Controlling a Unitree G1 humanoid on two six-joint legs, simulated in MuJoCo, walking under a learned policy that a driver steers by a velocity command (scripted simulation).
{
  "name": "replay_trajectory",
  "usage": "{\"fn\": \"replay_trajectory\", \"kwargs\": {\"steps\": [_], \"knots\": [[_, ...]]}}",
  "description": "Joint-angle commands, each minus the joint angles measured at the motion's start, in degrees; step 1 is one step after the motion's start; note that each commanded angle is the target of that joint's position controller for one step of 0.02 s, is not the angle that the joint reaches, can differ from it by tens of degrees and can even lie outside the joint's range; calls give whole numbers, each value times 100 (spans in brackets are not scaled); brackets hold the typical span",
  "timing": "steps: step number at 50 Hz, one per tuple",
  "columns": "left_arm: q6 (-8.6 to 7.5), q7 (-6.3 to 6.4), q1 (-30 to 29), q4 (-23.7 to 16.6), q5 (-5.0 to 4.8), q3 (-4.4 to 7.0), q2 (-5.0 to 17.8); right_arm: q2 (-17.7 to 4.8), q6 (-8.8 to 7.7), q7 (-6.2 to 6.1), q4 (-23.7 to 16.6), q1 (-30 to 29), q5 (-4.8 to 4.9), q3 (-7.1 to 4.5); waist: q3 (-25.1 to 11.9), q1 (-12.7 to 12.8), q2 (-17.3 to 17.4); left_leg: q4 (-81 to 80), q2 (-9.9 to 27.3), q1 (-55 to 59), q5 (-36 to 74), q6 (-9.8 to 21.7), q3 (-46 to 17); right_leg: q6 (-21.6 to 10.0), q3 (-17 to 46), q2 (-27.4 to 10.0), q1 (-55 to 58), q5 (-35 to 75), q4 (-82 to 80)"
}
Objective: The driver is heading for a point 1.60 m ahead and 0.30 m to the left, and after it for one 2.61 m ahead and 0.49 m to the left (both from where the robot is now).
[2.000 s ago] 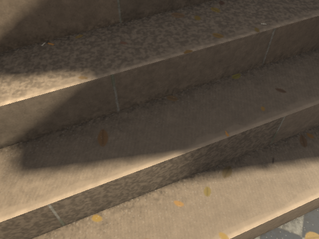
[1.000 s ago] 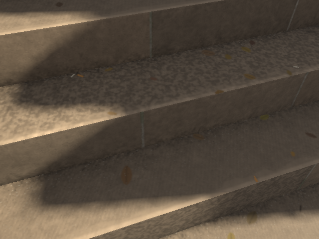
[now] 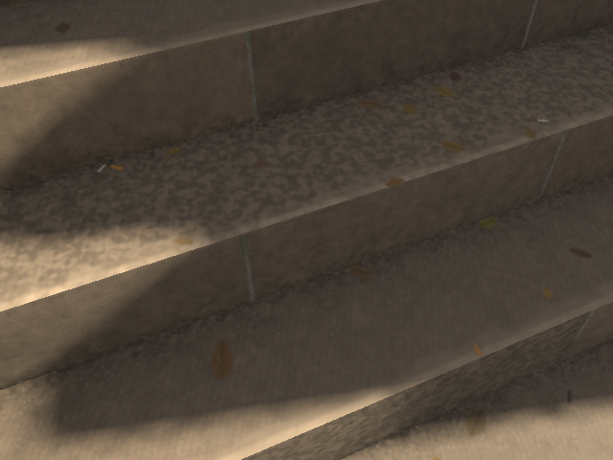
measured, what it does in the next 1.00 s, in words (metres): climbs, turning left: right foot 0.19 m higher, then left foot 0.19 m higher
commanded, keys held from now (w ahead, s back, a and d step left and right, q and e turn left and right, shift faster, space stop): w+shift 0.16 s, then w+q+shift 0.80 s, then w+e+shift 0.04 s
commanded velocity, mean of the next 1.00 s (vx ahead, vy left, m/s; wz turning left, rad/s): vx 0.91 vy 0.00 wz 0.60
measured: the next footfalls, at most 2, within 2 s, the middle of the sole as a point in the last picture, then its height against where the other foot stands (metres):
right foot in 0.26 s outside the picture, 0.19 m higher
left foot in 0.76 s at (348, 359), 0.19 m higher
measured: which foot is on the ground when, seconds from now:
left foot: down 0.00-0.30, up 0.32-0.74, down 0.76-1.00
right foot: up 0.00-0.24, down 0.26-0.76, up 0.78-1.00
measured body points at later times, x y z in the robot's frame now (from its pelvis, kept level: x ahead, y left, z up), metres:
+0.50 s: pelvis +0.29 -0.12 +0.15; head +0.28 -0.12 +0.60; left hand +0.29 +0.12 +0.00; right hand +0.50 -0.33 +0.06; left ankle +0.27 +0.00 -0.27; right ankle +0.30 -0.20 -0.56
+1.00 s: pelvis +0.62 -0.04 +0.35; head +0.63 -0.05 +0.80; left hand +0.84 +0.22 +0.40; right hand +0.71 -0.29 +0.20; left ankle +0.51 -0.07 -0.37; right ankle +0.72 -0.15 -0.04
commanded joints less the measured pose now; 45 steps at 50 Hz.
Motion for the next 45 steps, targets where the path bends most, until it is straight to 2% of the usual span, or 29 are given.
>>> {"fn": "replay_trajectory", "kwargs": {"steps": [1,3,7,9,10,11,12,13,14,15,16,17,18,19,20,21,22,25,29,32,33,34,36,38,39,40,41,43,45], "knots": [[-271,-44,-1358,-1129,67,-69,-126,-510,-193,58,434,892,-83,-78,801,-19,-49,-603,2256,1536,-907,925,-1946,-173,492,-293,-4346,-533,3121],[-221,-28,-2070,-1716,60,-197,-289,-407,-249,43,588,981,-128,6,858,-108,-70,-819,2287,1226,-1055,743,-1787,-197,324,-282,-4968,-967,3833],[-65,51,-3124,-2867,-29,-459,-292,-681,-423,21,808,912,45,91,1362,-37,357,-1642,2267,353,-602,569,-1161,-157,-28,-544,-5365,-1718,3451],[-98,-50,-3684,-3433,-57,-629,-253,-492,-270,-39,950,895,297,213,1422,-99,320,-2444,1825,-417,486,440,-607,-209,-450,-800,-4030,-1698,1155],[-66,-197,-3324,-3437,-102,-754,-508,-505,-169,-90,669,559,428,225,864,135,-59,-3090,1704,-1744,1938,510,-290,-317,-805,-674,-1056,-491,-680],[-59,-263,-2715,-3108,-158,-626,-280,-618,-185,-38,293,453,499,254,-57,242,-278,-2400,1530,-2107,5141,665,-197,-194,-1366,-73,1112,319,-1071],[-16,-205,-1173,-2645,-82,-362,86,-1374,-329,65,100,348,378,76,-1291,881,661,-704,1774,-1423,9220,610,-171,-183,-1023,423,2566,-327,-825],[65,-113,418,-2304,-31,-90,524,-2139,-465,166,-22,66,447,-235,-2373,1719,1277,937,2107,-531,11110,509,-417,-213,-538,535,3328,-247,-1535],[48,-66,1031,-2036,116,171,1113,-2243,-602,281,-91,-180,506,-399,-2962,2064,1029,2749,1860,-571,10420,328,-659,-180,356,320,4054,-751,-2538],[-46,26,1394,-1550,122,399,1795,-1168,-726,519,-483,-254,549,-242,-2872,1723,-1264,5072,637,-2713,5050,82,-872,-310,3472,-1351,4897,-2427,-5180],[-42,47,1159,-1384,-14,537,2077,-697,-764,524,-719,-428,144,-249,-3258,1426,-1940,7777,21,-3225,1883,52,-1657,113,5900,-2068,4601,-3992,-7295],[-46,-11,97,-1315,-139,459,1729,-122,-651,494,-1009,-528,-41,-209,-2454,678,-1237,9478,259,-3906,2348,-10,-1888,208,5855,-2332,3519,-4229,-7380],[-84,-57,-604,-1087,-169,298,1123,136,-499,427,-1298,-941,-133,-131,-1186,240,-518,9945,605,-4183,2623,-22,-1101,-4,4614,-2233,2252,-3626,-6874],[-230,-121,-692,-801,-20,130,486,233,-380,366,-1533,-1079,-207,-86,-388,-16,-35,10226,769,-4586,2547,91,-810,-153,3348,-2162,1414,-2547,-6433],[-345,-194,-683,-484,95,-5,3,380,-244,310,-1648,-1105,-109,-32,-6,-257,41,10613,774,-4895,2204,186,-791,-92,2280,-1921,1033,-1503,-6306],[-422,-261,-476,-218,130,-55,-183,754,-116,293,-1793,-1095,-48,153,120,-506,-229,11157,768,-5415,1967,313,-863,153,1462,-1766,1053,-751,-6380],[-518,-294,-232,-48,123,-84,-298,741,-27,291,-1841,-1065,43,176,250,-502,-194,11255,740,-5805,1741,382,-969,290,987,-1787,1201,-263,-6611],[-718,-342,139,253,181,-104,-52,748,183,73,-2038,-1728,245,204,671,-371,-214,11976,250,-6676,1199,423,-605,536,-190,-1789,1401,1123,-7270],[-793,-422,469,497,31,-125,315,573,414,-109,-2601,-2515,302,293,813,-669,-51,11446,222,-7452,569,765,-420,958,-1540,-1132,2209,1823,-7675],[-682,-124,1387,471,-166,-88,817,261,545,-12,-3045,-3824,298,373,581,-147,-323,9086,127,-6525,207,610,1118,679,-2053,-1109,2343,4025,-8734],[-671,-16,1141,346,-200,-79,960,142,541,39,-2926,-3342,269,360,216,-514,-279,8160,190,-5260,-3,623,1327,625,-2513,-918,2379,5767,-8448],[-637,186,939,-34,-481,-50,1230,-162,545,55,-2584,-2382,335,270,-542,-828,-412,7514,-297,-3629,-272,484,1917,409,-2485,-951,2447,9471,-7662],[-635,261,79,-685,-545,279,2353,-526,609,-99,-2092,18,134,87,-1905,-1723,-1505,6985,-220,-2205,-1718,564,1424,-172,-2009,-1736,3724,13425,-5227],[-505,-96,-391,-1276,-438,378,1998,-994,442,76,-2080,40,167,-230,-1950,-1307,-1000,3968,-856,-1267,-2433,567,223,-578,-1349,-1695,3505,10938,-2231],[-483,-343,-696,-1585,-165,186,937,-1128,375,175,-2255,-1121,367,-391,-979,-782,922,2578,-296,-972,-1593,1182,-1951,-149,-880,-392,940,3173,35],[-671,-546,-999,-2492,193,67,585,-1342,367,134,-2551,-2015,335,-407,-762,-217,1168,600,356,-1099,-1199,1740,-5538,254,319,591,-1069,1878,2437],[-767,-577,-1217,-2881,395,-11,298,-1028,273,68,-2530,-2022,316,-317,-531,-50,38,92,798,-1389,-1133,1663,-6246,347,846,447,-1534,1899,3505],[-777,-384,-1502,-3263,441,-316,-155,-726,56,-30,-1649,-846,-81,-215,382,200,-798,335,742,-1919,-995,1319,-5615,225,939,254,-2512,1567,4076],[-594,-114,-1545,-3320,433,-553,-479,-804,-174,-24,-1375,-470,-92,-201,846,237,-729,635,358,-1852,545,984,-3984,192,645,198,-3217,768,4639]]}}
